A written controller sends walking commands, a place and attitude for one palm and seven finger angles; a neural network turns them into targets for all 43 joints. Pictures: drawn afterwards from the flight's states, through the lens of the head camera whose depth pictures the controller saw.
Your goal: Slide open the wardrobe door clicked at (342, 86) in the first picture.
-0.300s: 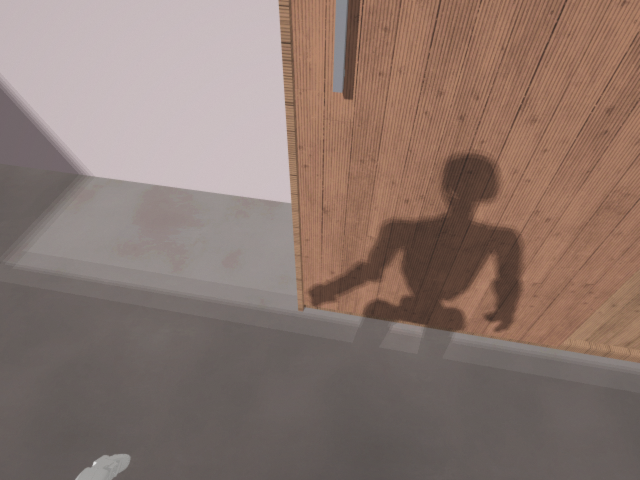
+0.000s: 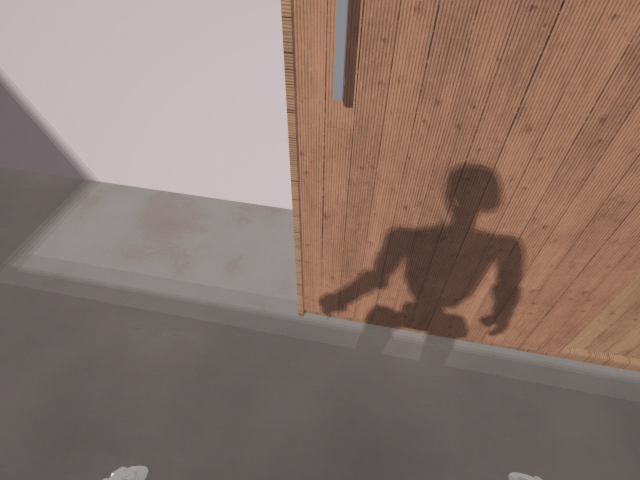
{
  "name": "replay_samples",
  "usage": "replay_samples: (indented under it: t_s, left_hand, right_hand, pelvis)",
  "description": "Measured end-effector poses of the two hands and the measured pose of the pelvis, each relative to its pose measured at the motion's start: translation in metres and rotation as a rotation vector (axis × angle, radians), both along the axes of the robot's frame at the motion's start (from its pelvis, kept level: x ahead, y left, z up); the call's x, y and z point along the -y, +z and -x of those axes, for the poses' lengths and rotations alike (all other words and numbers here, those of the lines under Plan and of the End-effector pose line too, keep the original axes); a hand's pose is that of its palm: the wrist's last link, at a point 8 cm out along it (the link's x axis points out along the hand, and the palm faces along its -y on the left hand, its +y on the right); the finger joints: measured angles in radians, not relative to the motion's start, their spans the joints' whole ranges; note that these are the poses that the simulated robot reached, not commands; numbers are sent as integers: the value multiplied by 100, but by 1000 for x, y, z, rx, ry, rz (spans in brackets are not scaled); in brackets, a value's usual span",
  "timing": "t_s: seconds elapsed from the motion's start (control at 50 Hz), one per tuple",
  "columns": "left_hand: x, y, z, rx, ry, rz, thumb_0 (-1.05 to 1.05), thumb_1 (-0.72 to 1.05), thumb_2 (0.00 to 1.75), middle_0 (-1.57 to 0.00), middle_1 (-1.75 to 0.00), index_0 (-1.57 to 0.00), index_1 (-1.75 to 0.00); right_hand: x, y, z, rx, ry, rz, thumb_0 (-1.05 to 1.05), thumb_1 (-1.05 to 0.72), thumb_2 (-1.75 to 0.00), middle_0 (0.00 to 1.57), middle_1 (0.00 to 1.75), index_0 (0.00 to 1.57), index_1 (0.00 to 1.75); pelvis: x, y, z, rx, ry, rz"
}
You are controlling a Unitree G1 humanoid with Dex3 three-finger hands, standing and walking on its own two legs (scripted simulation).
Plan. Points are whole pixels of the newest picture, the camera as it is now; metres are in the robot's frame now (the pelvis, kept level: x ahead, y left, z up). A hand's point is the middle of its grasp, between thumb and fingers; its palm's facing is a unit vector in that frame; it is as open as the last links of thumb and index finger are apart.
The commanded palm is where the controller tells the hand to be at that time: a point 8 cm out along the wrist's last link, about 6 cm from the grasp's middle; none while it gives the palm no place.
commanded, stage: stand and wait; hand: left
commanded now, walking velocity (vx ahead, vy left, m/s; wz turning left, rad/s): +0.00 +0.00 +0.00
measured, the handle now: (343, 23) +0.76 +0.01 +0.25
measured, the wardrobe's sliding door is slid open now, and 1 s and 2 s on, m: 0.00 0.00 0.00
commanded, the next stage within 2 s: look at it before walking up in 0.52 s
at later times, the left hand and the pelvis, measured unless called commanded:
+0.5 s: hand out of the picture +0.06 +0.24 -0.15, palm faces -0.03 -0.94 -0.34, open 7.3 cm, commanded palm none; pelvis -0.01 -0.01 +0.00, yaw +0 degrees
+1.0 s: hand out of the picture +0.07 +0.23 -0.15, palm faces -0.02 -0.94 -0.34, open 7.3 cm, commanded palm none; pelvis -0.01 -0.01 +0.01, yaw +0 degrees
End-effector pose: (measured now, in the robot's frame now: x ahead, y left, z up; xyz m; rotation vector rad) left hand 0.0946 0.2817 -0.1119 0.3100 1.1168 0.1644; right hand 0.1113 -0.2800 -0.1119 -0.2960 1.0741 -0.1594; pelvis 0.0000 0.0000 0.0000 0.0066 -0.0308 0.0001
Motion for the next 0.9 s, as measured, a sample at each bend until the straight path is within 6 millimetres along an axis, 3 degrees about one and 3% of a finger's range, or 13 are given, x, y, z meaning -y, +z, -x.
replay_samples:
  t_s: [0.22, 0.4, 0.9]
  left_hand:
    - [-2, -4, 35, -87, 34, -13, 1, 91, 90, -20, -30, -21, -30]
    - [-3, -3, 44, -106, 37, -20, 1, 91, 90, -20, -30, -21, -30]
    - [4, 1, 32, -70, 25, -13, 1, 91, 90, -20, -30, -21, -30]
  right_hand:
    - [16, -6, 40, -105, -37, 17, 0, -90, -90, 21, 30, 21, 30]
    - [22, -8, 62, -154, -56, 21, 1, -90, -90, 21, 30, 21, 30]
    - [20, -7, 58, -136, -48, 7, 0, -90, -90, 21, 30, 21, 30]
  pelvis:
    - [6, 2, 7, 4, 2, 2]
    - [9, 4, 12, 5, 1, 3]
    - [11, 5, 15, 1, 3, 3]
